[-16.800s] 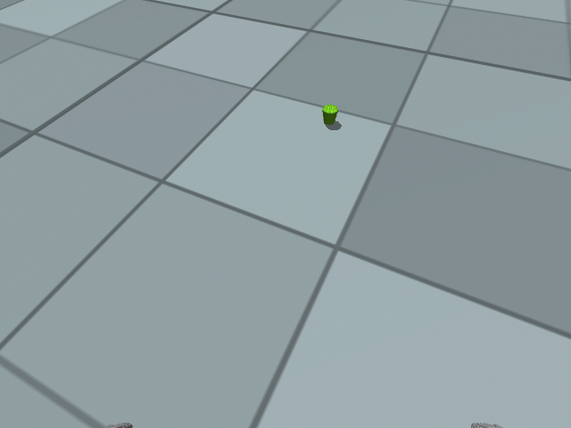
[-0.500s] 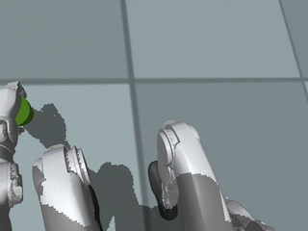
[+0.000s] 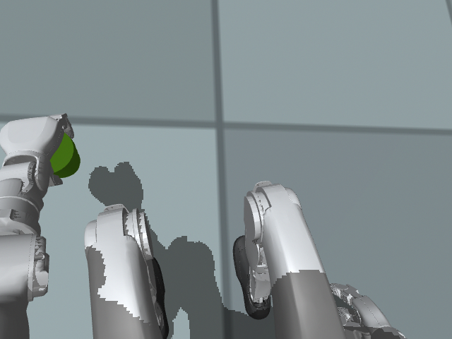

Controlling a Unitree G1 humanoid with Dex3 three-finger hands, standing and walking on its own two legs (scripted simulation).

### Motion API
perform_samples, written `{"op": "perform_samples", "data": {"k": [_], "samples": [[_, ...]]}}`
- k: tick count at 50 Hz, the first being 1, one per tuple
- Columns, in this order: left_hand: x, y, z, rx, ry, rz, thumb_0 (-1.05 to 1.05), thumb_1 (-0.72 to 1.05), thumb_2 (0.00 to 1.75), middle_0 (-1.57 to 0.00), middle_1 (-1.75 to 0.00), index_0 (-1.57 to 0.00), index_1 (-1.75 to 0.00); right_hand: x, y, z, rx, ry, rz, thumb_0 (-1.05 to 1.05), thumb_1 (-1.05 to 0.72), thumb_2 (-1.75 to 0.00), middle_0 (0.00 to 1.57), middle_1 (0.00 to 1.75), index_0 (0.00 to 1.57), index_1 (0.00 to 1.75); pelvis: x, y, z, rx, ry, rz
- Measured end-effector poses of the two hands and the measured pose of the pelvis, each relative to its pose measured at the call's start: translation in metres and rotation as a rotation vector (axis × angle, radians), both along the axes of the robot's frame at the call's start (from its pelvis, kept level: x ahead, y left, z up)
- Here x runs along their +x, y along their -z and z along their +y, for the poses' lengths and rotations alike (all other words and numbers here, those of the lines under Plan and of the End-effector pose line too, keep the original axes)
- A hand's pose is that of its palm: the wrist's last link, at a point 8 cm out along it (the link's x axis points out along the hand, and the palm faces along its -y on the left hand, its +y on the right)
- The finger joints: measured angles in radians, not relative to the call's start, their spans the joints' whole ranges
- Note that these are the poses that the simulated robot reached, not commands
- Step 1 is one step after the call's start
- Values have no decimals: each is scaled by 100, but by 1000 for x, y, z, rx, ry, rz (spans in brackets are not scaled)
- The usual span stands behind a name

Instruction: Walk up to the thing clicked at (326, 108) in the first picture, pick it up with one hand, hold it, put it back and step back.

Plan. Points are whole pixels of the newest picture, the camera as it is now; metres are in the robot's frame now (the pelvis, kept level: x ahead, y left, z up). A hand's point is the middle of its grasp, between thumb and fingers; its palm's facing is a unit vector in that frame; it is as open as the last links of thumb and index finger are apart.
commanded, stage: lift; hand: left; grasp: from above
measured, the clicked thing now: (56, 157) +0.44 +0.29 -0.19
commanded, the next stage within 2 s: hold in 1.66 s
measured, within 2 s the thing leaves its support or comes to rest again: neither
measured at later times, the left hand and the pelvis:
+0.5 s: hand (12, 161) +0.40 +0.29 -0.05, palm faces -0.46 -0.08 -0.89, open 11.0 cm; pelvis +0.00 +0.00 +0.07, yaw +2 degrees
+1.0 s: hand out of the picture +0.34 +0.28 +0.15, palm faces -0.43 -0.12 -0.89, open 10.9 cm; pelvis +0.01 +0.01 +0.24, yaw +5 degrees
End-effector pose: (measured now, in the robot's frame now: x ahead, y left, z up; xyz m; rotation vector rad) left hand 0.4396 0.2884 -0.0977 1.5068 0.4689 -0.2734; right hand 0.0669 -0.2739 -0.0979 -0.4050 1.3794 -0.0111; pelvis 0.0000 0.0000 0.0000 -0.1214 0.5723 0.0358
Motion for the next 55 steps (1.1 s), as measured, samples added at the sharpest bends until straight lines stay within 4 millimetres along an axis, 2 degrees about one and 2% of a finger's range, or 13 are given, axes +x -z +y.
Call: {"op": "perform_samples", "data": {"k": [7, 14, 20, 26, 33, 41, 50, 55], "samples": [[-2, -14, 1, 6, -21, -13, -1, -28, 84, -61, -91, -57, -94, -9, -8, 2, -13, 33, 0, 0, -92, -90, 20, 30, 20, 30, -2, -8, 1, 2, -7, 6], [-10, -40, 2, 2, -39, 13, -1, -29, 84, -61, -91, -57, -94, -10, -20, 6, -1, 75, -18, 0, -92, -90, 20, 30, 20, 30, -4, -26, 2, 6, -11, 9], [-22, -72, 4, -6, -25, 16, -1, -29, 84, -61, -91, -58, -94, 0, -39, 10, 7, 90, -54, 0, -92, -90, 20, 30, 20, 30, -4, -48, 3, 9, -16, 8], [-36, -107, 7, -11, -25, 2, -1, -29, 84, -61, -91, -57, -94, 20, -65, 11, 4, 93, -114, 0, -91, -90, 20, 30, 20, 30, -4, -74, 4, 13, -23, 1], [-56, -157, 8, -18, -37, -14, -1, -28, 83, -60, -91, -57, -94, 47, -103, 15, 3, 93, -188, 0, -91, -90, 20, 30, 20, 30, -2, -113, 5, 22, -35, -23], [-77, -224, 6, -26, -58, -21, -1, -28, 83, -60, -91, -57, -94, 71, -159, 24, 13, 101, -264, 0, -91, -90, 20, 30, 20, 30, 2, -169, 7, 36, -48, -78], [-97, -306, -1, -34, -75, -19, -1, -28, 83, -60, -91, -57, -94, 80, -230, 34, 30, 128, -310, 0, -91, -90, 20, 30, 20, 30, 14, -242, 9, 61, -55, -170], [-99, -341, -3, -27, -85, -4, -1, -28, 83, -60, -91, -57, -94, 81, -266, 35, 28, 141, -324, 0, -91, -90, 20, 30, 20, 30, 22, -278, 9, 72, -57, -219]]}}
